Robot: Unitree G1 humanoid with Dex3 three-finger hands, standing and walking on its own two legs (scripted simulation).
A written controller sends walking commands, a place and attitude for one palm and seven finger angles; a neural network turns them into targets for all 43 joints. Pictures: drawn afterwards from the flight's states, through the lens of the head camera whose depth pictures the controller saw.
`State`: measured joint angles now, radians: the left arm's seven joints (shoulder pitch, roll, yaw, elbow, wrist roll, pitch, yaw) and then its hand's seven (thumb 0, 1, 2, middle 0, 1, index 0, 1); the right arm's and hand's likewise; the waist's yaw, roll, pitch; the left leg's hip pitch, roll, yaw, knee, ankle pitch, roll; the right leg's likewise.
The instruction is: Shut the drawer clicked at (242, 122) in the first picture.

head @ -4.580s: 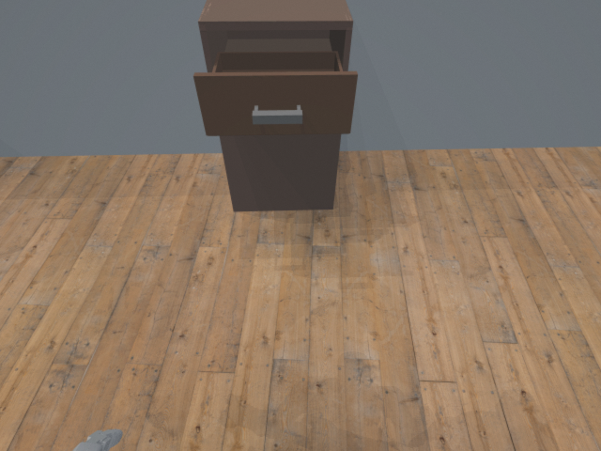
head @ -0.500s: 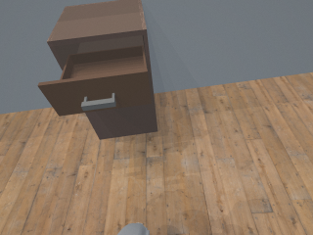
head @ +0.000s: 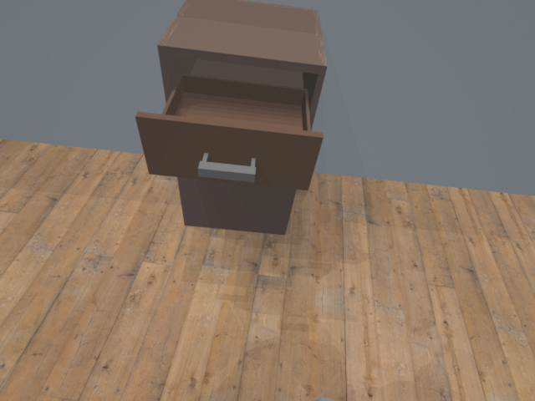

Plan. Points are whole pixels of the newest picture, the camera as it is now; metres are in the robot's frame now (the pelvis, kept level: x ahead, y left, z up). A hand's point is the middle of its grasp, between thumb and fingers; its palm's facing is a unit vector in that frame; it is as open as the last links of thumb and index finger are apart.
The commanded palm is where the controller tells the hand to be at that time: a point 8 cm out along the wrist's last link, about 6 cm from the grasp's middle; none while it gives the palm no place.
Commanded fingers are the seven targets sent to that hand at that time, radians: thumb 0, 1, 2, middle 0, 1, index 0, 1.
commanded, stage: take the last steps up to it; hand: left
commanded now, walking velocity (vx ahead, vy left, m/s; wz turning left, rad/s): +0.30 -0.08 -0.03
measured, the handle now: (228, 165) +0.62 +0.14 -0.06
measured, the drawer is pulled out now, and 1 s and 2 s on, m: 0.29 0.29 0.29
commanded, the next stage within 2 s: come to a stop and stand still in 0.90 s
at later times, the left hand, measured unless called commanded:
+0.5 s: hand (214, 342) +0.25 +0.11 -0.18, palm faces +0.00 -0.98 -0.19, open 7.4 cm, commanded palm none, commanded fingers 0.00 0.90 0.90 -0.20 -0.30 -0.20 -0.30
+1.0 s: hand (202, 355) +0.23 +0.13 -0.19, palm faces +0.07 -0.99 -0.13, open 7.4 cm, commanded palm none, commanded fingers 0.00 0.90 0.90 -0.20 -0.30 -0.20 -0.30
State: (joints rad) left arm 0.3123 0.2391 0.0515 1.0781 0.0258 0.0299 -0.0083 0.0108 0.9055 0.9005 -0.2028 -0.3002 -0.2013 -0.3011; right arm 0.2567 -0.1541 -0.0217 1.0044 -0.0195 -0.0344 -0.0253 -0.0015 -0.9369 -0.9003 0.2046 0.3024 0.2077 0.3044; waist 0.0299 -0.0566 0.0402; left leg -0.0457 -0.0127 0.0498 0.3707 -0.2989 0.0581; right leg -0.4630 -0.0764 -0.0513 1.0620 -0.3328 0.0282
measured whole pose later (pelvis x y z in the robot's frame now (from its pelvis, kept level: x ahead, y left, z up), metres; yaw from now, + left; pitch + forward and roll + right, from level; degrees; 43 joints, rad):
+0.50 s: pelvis +0.14 -0.07 -0.02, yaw +0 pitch -3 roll -1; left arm 0.12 0.16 0.04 1.01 0.01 -0.06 0.00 0.00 0.90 0.90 -0.20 -0.30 -0.20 -0.30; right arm 0.44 -0.13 -0.04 1.16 -0.01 -0.01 -0.01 0.01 -0.91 -0.90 0.20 0.30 0.21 0.30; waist -0.05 0.03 0.09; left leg -0.27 0.06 0.02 1.18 -0.45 0.04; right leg -0.32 0.00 -0.14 0.60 -0.24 -0.07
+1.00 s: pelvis +0.28 -0.04 +0.00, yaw -1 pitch -2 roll +0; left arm 0.36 0.16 0.04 1.14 0.02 -0.01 0.00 0.01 0.91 0.90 -0.20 -0.30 -0.20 -0.30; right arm 0.19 -0.14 -0.04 1.01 -0.02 -0.07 -0.03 -0.02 -0.96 -0.90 0.20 0.30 0.21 0.30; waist 0.04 -0.04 0.05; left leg -0.20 0.03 0.15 0.45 -0.22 0.04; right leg -0.39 -0.06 -0.07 1.02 -0.41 -0.01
